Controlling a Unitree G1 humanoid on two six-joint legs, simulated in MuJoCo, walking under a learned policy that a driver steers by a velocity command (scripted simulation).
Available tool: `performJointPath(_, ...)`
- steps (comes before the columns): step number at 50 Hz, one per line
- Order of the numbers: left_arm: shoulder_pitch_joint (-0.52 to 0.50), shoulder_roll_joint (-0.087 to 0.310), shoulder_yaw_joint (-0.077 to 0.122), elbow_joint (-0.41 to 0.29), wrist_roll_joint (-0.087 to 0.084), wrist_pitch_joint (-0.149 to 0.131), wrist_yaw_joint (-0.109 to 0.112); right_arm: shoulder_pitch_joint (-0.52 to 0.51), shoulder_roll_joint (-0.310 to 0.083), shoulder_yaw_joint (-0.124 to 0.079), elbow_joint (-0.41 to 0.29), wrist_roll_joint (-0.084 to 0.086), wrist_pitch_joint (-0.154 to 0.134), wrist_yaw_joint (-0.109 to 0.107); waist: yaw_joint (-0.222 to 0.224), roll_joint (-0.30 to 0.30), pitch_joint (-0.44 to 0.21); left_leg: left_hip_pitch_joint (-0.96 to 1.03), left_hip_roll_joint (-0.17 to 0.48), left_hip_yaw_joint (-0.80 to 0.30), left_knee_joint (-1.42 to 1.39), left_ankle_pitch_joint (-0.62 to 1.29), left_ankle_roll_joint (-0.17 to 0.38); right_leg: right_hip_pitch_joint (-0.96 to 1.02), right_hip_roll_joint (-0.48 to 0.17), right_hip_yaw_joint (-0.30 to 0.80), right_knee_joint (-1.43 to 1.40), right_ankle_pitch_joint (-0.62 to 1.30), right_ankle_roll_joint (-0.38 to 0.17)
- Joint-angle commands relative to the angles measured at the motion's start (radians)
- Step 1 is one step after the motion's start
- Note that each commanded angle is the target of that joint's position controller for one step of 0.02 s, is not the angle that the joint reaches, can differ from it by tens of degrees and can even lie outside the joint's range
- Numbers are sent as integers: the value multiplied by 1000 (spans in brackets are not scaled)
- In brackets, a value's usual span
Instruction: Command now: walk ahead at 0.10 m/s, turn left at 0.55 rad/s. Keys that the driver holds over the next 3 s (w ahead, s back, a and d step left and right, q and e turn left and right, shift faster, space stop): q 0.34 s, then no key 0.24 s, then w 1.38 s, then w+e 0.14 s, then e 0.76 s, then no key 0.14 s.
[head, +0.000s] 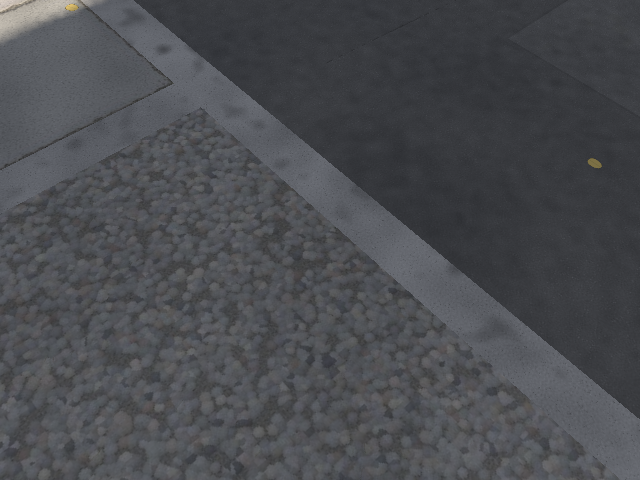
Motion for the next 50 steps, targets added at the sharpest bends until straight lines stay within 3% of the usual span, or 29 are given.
performJointPath(1,120,79,29,-47,9,24,19,-5,-134,-35,-89,-11,-2,-15,48,80,-189,144,242,-302,-182,245,173,-18,-17,17,-87,70,15)
performJointPath(3,104,71,28,-60,12,29,29,15,-152,-42,-96,-7,1,-28,38,91,-212,162,236,-309,-170,241,166,-39,-5,24,-161,98,31)
performJointPath(5,72,76,30,-77,10,36,36,22,-159,-44,-108,1,14,-42,24,104,-227,181,234,-345,-171,100,151,-65,-2,42,-215,132,44)
performJointPath(9,10,78,33,-109,5,36,34,9,-159,-43,-133,4,37,-59,1,144,-191,171,208,-413,-187,-196,111,-72,13,62,-343,178,48)
performJointPath(15,7,83,34,-127,-12,3,9,27,-157,-46,-156,1,59,-60,-19,179,-185,219,213,-509,-145,-106,105,55,52,58,-559,122,21)
performJointPath(17,61,87,40,-117,-17,-5,-4,9,-156,-46,-169,12,68,-61,17,178,-182,212,189,-526,-109,-48,81,166,61,39,-731,182,-3)
performJointPath(18,108,101,47,-102,-14,-7,-10,5,-145,-41,-174,20,72,-63,43,163,-184,180,157,-496,-72,-64,48,265,33,26,-855,279,-20)
performJointPath(19,126,155,61,-104,5,-4,-10,44,-100,-29,-176,19,74,-64,26,51,-204,74,89,-411,62,-238,-2,391,-125,140,-903,327,-74)
performJointPath(20,90,243,79,-113,37,9,-8,60,-84,-28,-204,24,64,-59,-28,-267,-148,-133,-90,-184,261,-488,-63,418,-317,386,-940,550,-228)
performJointPath(21,71,186,71,-141,55,6,-10,42,-174,-54,-198,-4,45,-54,5,-250,-156,-170,-50,-185,518,-550,-112,359,-405,488,-952,628,-326)
performJointPath(22,26,145,59,-163,42,5,-6,64,-201,-66,-170,0,44,-49,-12,-155,-154,-155,-31,-196,635,-487,-127,342,-358,393,-925,634,-304)
performJointPath(23,-11,116,51,-170,23,7,-5,90,-178,-64,-137,3,54,-51,-27,-101,-135,-145,-24,-181,685,-435,-144,332,-280,291,-903,618,-252)
performJointPath(24,-15,98,43,-171,4,9,-5,102,-150,-56,-123,-2,65,-56,-23,-90,-125,-155,-23,-175,741,-392,-161,341,-245,243,-893,611,-229)
performJointPath(25,-11,88,34,-169,-1,12,-5,108,-117,-47,-117,0,72,-55,-20,-88,-116,-142,-24,-167,772,-371,-174,329,-222,204,-893,635,-228)
performJointPath(27,5,79,28,-166,6,20,-8,70,-82,-31,-131,11,73,-54,-5,-118,-105,-114,-9,-120,681,-336,-190,337,-177,138,-904,611,-229)
performJointPath(29,24,77,26,-159,7,26,-6,28,-55,-16,-145,9,69,-54,15,-155,-118,-68,40,-82,488,-328,-202,386,-165,119,-894,593,-230)
performJointPath(31,66,98,30,-145,0,31,-8,-1,-22,3,-152,7,64,-42,51,-194,-134,51,79,-10,285,-341,-194,362,-155,125,-936,295,-227)
performJointPath(33,118,165,48,-133,-12,39,-11,-21,-64,-6,-161,19,54,-32,80,-230,-85,97,56,47,185,-385,-174,321,-185,195,-978,58,-245)
performJointPath(34,124,173,50,-131,-17,40,-12,-7,-77,-10,-153,23,45,-29,73,-218,-68,131,53,53,106,-348,-151,304,-195,219,-984,-2,-245)
performJointPath(36,124,161,43,-125,-32,38,-14,57,-67,-11,-114,22,22,-24,30,-161,-39,272,44,67,-110,-213,-86,233,-182,220,-968,-51,-225)
performJointPath(37,117,131,33,-123,-29,29,-17,105,-71,-12,-98,19,11,-25,1,-137,-59,395,79,19,-134,-187,-52,161,-165,203,-932,-21,-193)
performJointPath(38,68,64,12,-140,-16,13,-24,210,-90,-16,-75,14,1,-31,-47,-66,-108,566,190,-113,-143,-202,-15,29,-112,132,-780,5,-138)
performJointPath(39,33,-11,-8,-188,-4,-13,-33,286,-197,-42,-52,3,-1,-33,-48,190,-130,653,361,-375,-177,-309,80,-169,35,-79,-524,-3,-61)
performJointPath(40,-70,76,13,-231,-25,-34,-32,318,-224,-55,-42,-5,-13,-23,-108,252,-29,556,485,-574,-289,-400,197,-301,12,-56,-383,-118,-48)
performJointPath(41,-76,128,34,-231,-44,-42,-36,287,-169,-37,-45,-11,-30,-25,-86,200,41,545,477,-563,-310,-452,206,-375,-35,-12,-264,-77,-53)
performJointPath(42,-43,123,36,-207,-44,-44,-43,257,-130,-24,-47,-5,-41,-27,-64,186,51,555,430,-496,-318,-468,174,-404,-54,-3,-217,-7,-63)
performJointPath(44,-28,108,36,-194,-24,-49,-56,218,-111,-14,-52,7,-45,-25,-44,161,52,557,381,-384,-340,-314,135,-421,-82,-7,-223,136,-62)
performJointPath(47,-48,47,15,-189,-14,-55,-77,205,-107,-10,-51,4,-38,-25,-42,127,23,461,303,-205,-354,-76,106,-285,-67,-62,-354,306,-33)
performJointPath(50,-119,25,-1,-209,-21,-55,-88,237,-140,-17,-32,10,-38,-26,-67,138,30,362,278,-124,-350,-29,86,-122,-34,-90,-551,422,-23)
